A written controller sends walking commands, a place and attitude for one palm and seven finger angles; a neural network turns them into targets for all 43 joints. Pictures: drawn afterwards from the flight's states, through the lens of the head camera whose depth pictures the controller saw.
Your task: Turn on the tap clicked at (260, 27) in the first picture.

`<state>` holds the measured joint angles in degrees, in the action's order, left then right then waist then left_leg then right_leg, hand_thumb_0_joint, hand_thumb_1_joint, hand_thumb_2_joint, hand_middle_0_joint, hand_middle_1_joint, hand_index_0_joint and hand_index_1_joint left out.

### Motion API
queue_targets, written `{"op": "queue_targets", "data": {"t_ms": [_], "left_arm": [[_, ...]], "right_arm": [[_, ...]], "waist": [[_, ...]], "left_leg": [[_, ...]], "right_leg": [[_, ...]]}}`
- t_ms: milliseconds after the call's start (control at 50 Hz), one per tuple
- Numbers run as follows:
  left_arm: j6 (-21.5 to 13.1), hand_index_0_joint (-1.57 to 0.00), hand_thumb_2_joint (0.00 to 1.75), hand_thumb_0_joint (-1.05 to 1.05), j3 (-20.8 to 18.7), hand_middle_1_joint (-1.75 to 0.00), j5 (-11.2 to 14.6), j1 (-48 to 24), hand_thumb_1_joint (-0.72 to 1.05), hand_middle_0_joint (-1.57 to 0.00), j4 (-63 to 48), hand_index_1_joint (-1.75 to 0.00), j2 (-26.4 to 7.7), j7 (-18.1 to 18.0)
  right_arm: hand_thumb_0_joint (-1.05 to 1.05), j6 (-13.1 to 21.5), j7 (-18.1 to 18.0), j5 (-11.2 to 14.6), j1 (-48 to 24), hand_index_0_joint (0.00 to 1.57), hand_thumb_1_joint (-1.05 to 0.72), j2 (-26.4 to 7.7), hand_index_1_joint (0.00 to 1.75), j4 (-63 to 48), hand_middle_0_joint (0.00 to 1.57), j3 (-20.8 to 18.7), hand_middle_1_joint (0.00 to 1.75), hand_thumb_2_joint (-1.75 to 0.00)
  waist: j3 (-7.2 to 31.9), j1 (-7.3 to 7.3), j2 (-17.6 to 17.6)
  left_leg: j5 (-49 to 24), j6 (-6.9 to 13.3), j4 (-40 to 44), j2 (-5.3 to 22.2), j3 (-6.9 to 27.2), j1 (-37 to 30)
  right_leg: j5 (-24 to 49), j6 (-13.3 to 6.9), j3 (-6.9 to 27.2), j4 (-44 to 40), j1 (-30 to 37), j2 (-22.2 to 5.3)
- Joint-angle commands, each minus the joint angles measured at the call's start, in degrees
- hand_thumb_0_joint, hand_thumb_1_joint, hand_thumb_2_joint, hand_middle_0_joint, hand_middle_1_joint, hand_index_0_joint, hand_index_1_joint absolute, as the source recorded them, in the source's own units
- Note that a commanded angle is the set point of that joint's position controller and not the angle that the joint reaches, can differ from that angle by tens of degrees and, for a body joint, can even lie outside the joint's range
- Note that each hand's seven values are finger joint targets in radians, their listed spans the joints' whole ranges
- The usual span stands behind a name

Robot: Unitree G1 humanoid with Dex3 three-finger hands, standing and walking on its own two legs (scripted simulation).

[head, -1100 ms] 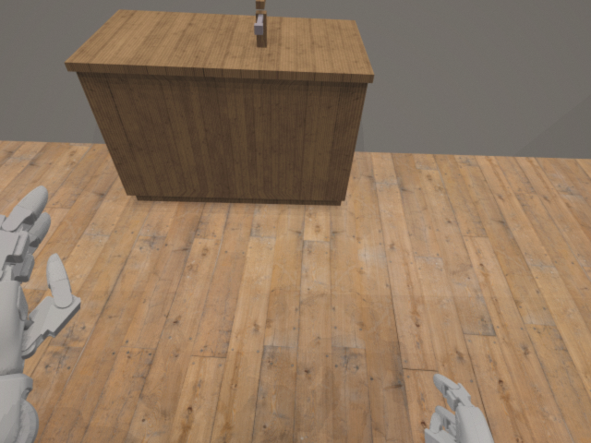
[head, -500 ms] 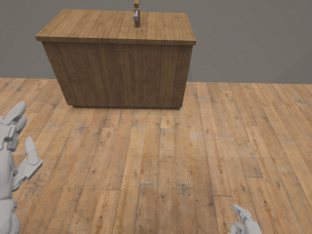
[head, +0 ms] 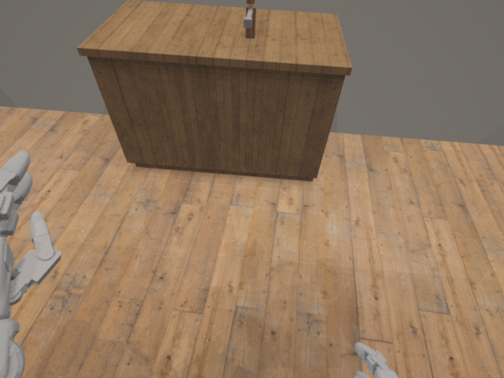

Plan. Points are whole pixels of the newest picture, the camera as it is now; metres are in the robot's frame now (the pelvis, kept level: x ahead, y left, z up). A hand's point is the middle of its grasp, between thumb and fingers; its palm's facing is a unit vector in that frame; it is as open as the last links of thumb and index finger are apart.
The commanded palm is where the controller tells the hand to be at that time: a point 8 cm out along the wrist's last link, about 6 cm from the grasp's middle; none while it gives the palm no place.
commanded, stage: walk to a spot facing it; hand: left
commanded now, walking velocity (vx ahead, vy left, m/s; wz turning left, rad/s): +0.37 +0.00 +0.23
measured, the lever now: (247, 22) +1.22 +0.07 +0.05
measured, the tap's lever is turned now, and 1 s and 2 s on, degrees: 0 0 0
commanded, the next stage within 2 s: turn to face it in 1.14 s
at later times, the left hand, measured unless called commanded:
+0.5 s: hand (75, 171) +0.34 +0.26 +0.17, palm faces +0.56 -0.75 -0.36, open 7.5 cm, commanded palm +0.28 +0.30 +0.18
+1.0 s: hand (118, 134) +0.44 +0.25 +0.16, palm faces +0.64 -0.66 -0.40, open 7.5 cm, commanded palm +0.37 +0.27 +0.18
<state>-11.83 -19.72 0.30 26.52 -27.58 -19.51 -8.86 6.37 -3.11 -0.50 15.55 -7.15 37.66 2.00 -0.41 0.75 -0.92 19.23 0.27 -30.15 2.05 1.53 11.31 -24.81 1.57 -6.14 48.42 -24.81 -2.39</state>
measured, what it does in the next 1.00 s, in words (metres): walks ahead, turning left: right foot, then left foot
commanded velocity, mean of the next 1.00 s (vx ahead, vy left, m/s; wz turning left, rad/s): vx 0.35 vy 0.00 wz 0.28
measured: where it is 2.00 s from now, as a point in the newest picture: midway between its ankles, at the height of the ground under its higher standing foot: (253, 326)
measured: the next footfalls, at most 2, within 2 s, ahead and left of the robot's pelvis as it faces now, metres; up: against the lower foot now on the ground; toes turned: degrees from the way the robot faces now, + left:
right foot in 0.08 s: +0.11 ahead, -0.13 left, +0.00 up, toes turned -8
left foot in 0.46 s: +0.27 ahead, +0.14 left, +0.00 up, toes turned +18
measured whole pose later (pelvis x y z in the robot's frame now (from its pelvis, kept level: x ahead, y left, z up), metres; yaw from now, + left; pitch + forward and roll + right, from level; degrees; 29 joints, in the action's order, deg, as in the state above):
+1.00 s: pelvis +0.29 -0.04 -0.01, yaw +16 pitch -1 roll +2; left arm -10.9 -18.2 0.0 24.0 -23.0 -16.0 -8.6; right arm 2.4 -4.4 0.3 12.3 -14.7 40.8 -1.4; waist -2.1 -1.0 -2.0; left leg 23.0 -0.9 -70.3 3.6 -3.0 31.7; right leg -19.9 -0.2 -12.6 34.2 -12.5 -7.5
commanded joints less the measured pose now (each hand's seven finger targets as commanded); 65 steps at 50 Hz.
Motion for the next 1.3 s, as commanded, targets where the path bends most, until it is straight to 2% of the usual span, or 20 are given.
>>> {"op": "queue_targets", "data": {"t_ms": [0,40,60,80,240,340,400,420,440,480,620,780,800,820,840,980,1160,1200,1220,1280], "left_arm": [[-3.84,-0.2,0.9,0.0,-6.78,-0.3,0.58,0.24,0.9,-0.2,-13.04,-0.3,-9.89,-0.44],[-3.33,-0.2,0.9,0.0,-7.79,-0.3,0.16,-0.61,0.9,-0.2,-11.09,-0.3,-11.2,-0.34],[-2.95,-0.2,0.9,0.0,-9.79,-0.3,-0.18,-0.81,0.9,-0.2,-10.03,-0.3,-13.57,-0.63],[-2.59,-0.2,0.9,0.0,-10.68,-0.3,0.85,0.38,0.9,-0.2,-7.47,-0.3,-13.49,-0.64],[-5.13,-0.2,0.9,0.0,-7.4,-0.3,0.53,-4.31,0.9,-0.2,-12.69,-0.3,-11.05,-0.14],[-4.2,-0.2,0.9,0.0,-6.86,-0.3,0.17,-5.93,0.9,-0.2,-16.44,-0.3,-11.31,-2.16],[-4.3,-0.2,0.9,0.0,-6.87,-0.3,0.47,-6.47,0.9,-0.2,-19.12,-0.3,-11.49,-2.73],[-4.99,-0.2,0.9,0.0,-8.01,-0.3,0.35,-6.43,0.9,-0.2,-19.6,-0.3,-12.28,-2.92],[-5.4,-0.2,0.9,0.0,-8.57,-0.3,0.89,-5.46,0.9,-0.2,-20.24,-0.3,-11.7,-2.97],[-5.3,-0.2,0.9,0.0,-8.5,-0.3,0.5,-6.33,0.9,-0.2,-13.05,-0.3,-14.0,-2.34],[-5.76,-0.2,0.9,0.0,-9.5,-0.3,1.88,0.83,0.9,-0.2,-20.5,-0.3,-10.44,-0.6],[-3.21,-0.2,0.9,0.0,-6.31,-0.3,0.78,-4.74,0.9,-0.2,-6.87,-0.3,-8.37,-0.65],[-2.74,-0.2,0.9,0.0,-5.99,-0.3,0.34,-6.69,0.9,-0.2,-6.34,-0.3,-9.2,-0.69],[-2.04,-0.2,0.9,0.0,-7.16,-0.3,-0.13,-7.3,0.9,-0.2,-5.3,-0.3,-11.7,-1.08],[-1.5,-0.2,0.9,0.0,-7.76,-0.3,0.5,-9.25,0.9,-0.2,-6.23,-0.3,-13.72,-1.36],[-4.52,-0.2,0.9,0.0,-7.3,-0.3,-0.12,-7.55,0.9,-0.2,-12.7,-0.3,-12.49,-1.08],[-3.97,-0.2,0.9,0.0,-11.1,-0.3,1.7,1.12,0.9,-0.2,-19.43,-0.3,-12.21,-3.64],[-5.01,-0.2,0.9,0.0,-9.93,-0.3,1.9,0.46,0.9,-0.2,-20.98,-0.3,-11.27,-3.56],[-5.86,-0.2,0.9,0.0,-10.28,-0.3,2.34,0.46,0.9,-0.2,-21.93,-0.3,-11.56,-3.63],[-5.01,-0.2,0.9,0.0,-12.23,-0.3,1.51,-4.46,0.9,-0.2,-17.7,-0.3,-15.59,-1.4]], "right_arm": [[0.0,2.1,-0.66,-0.12,-6.78,0.2,-0.9,-10.1,0.3,-8.8,0.2,-4.0,0.3,-0.9],[0.0,0.99,-0.72,0.26,-6.93,0.2,-0.9,-9.46,0.3,-8.76,0.2,-4.2,0.3,-0.9],[0.0,0.26,-0.73,0.31,-6.38,0.2,-0.9,-8.24,0.3,-9.25,0.2,-4.4,0.3,-0.9],[0.0,-0.02,-0.98,0.45,-8.2,0.2,-0.9,-9.55,0.3,-10.25,0.2,-4.76,0.3,-0.9],[0.0,-2.64,-0.76,0.07,-9.91,0.2,-0.9,-9.33,0.3,-9.94,0.2,-3.85,0.3,-0.9],[0.0,-0.57,-1.44,-0.2,-8.87,0.2,-0.9,-8.85,0.3,-11.9,0.2,-4.83,0.3,-0.9],[0.0,-0.4,-2.25,0.1,-6.26,0.2,-0.9,-9.46,0.3,-12.57,0.2,-5.63,0.3,-0.9],[0.0,-0.57,-2.54,0.3,-5.75,0.2,-0.9,-10.26,0.3,-12.94,0.2,-6.01,0.3,-0.9],[0.0,-0.75,-2.29,0.07,-6.62,0.2,-0.9,-11.55,0.3,-13.06,0.2,-6.18,0.3,-0.9],[0.0,-0.44,-0.64,0.52,-7.16,0.2,-0.9,-10.9,0.3,-12.82,0.2,-5.03,0.3,-0.9],[0.0,1.15,0.63,0.97,-8.71,0.2,-0.9,-9.9,0.3,-11.41,0.2,-5.12,0.3,-0.9],[0.0,1.02,-1.8,0.97,-7.06,0.2,-0.9,-9.57,0.3,-9.37,0.2,-4.47,0.3,-0.9],[0.0,0.62,-1.84,1.1,-6.57,0.2,-0.9,-8.83,0.3,-9.02,0.2,-4.33,0.3,-0.9],[0.0,0.36,-1.77,1.09,-7.3,0.2,-0.9,-7.41,0.3,-9.51,0.2,-4.02,0.3,-0.9],[0.0,1.06,-1.85,0.99,-11.08,0.2,-0.9,-9.25,0.3,-10.02,0.2,-3.94,0.3,-0.9],[0.0,-1.26,-1.11,0.44,-10.58,0.2,-0.9,-9.62,0.3,-8.57,0.2,-4.1,0.3,-0.9],[0.0,-1.9,-0.97,0.52,-6.03,0.2,-0.9,-8.67,0.3,-14.36,0.2,-6.35,0.3,-0.9],[0.0,-1.71,-1.46,0.66,-5.57,0.2,-0.9,-10.07,0.3,-14.61,0.2,-6.94,0.3,-0.9],[0.0,-1.07,-0.98,0.7,-6.36,0.2,-0.9,-11.39,0.3,-15.06,0.2,-6.61,0.3,-0.9],[0.0,-1.18,0.12,1.62,-7.63,0.2,-0.9,-12.35,0.3,-12.75,0.2,-7.01,0.3,-0.9]], "waist": [[6.64,-0.66,-11.69],[9.99,-1.14,-1.03],[12.54,-0.99,14.78],[10.8,-1.86,16.74],[-0.51,-0.3,8.33],[1.59,-2.6,8.68],[8.89,0.36,2.17],[12.14,1.3,-5.07],[14.08,0.73,-18.38],[8.42,0.4,-10.85],[6.1,-1.25,-13.47],[4.6,-1.23,-4.69],[4.87,-1.3,3.45],[4.72,-2.09,20.43],[2.62,-3.36,20.17],[0.29,-0.79,9.42],[10.35,-0.37,7.54],[15.81,1.82,-8.75],[17.09,0.09,-21.25],[11.74,-0.15,-7.26]], "left_leg": [[-21.66,7.45,2.33,8.63,4.88,0.1],[-14.36,5.05,-12.33,6.24,0.72,13.28],[0.34,2.01,-29.33,-0.27,-5.43,25.99],[12.4,0.77,-41.36,-2.32,-1.81,32.85],[-1.17,-1.12,-27.27,6.06,-5.07,23.32],[-3.9,0.06,-9.62,1.54,-13.95,12.47],[-9.94,0.75,1.01,-2.24,-16.63,-4.17],[-10.87,2.97,1.89,2.04,-9.27,-13.81],[-18.38,9.62,6.11,15.35,12.26,-20.41],[-21.04,15.39,10.96,23.85,28.48,-14.46],[3.15,9.61,15.56,15.24,3.52,5.9],[15.03,5.32,2.96,10.29,-3.33,12.01],[14.3,3.77,-8.87,6.76,-5.71,15.89],[13.66,1.29,-27.14,0.11,-9.7,27.93],[13.65,0.22,-39.33,-0.42,-3.54,34.88],[0.95,-2.05,-35.08,4.52,-4.88,29.3],[-7.09,-0.81,-1.7,-3.4,-18.4,5.87],[-19.64,5.02,4.22,4.75,-2.97,-15.24],[-46.27,14.54,4.59,21.97,24.15,-21.07],[-32.46,14.15,6.79,21.67,16.7,-10.77]], "right_leg": [[7.23,-0.19,-5.57,-18.19,12.58,3.02],[9.23,-3.35,2.61,-23.89,30.07,-4.2],[8.51,-9.14,23.23,-27.07,38.14,-17.95],[10.88,-13.3,34.81,-30.77,36.52,-25.7],[20.62,-9.01,3.76,-31.86,13.86,-16.87],[28.23,-8.82,0.79,-26.94,17.32,-15.93],[35.09,-5.03,-4.45,-8.39,16.07,-11.95],[29.01,-2.79,-5.21,2.51,9.12,-9.86],[1.64,-0.57,-4.18,17.27,-1.8,-2.57],[-10.82,-1.17,5.04,29.06,-11.84,-0.72],[3.46,0.32,1.04,10.89,-2.51,-4.84],[3.03,1.29,-5.45,-17.98,15.83,-0.25],[-2.0,-0.89,2.66,-25.17,18.77,-5.7],[-3.21,-7.16,24.81,-32.34,24.77,-18.83],[3.9,-11.69,35.08,-35.56,25.69,-26.64],[30.21,-7.64,1.9,-30.08,22.48,-19.05],[48.63,-5.06,-7.17,-9.4,22.07,-16.63],[21.31,0.32,-8.3,16.96,5.64,-9.01],[-13.27,2.22,-2.47,28.46,-8.43,-1.0],[-6.47,0.57,5.92,29.74,-12.0,-4.31]]}}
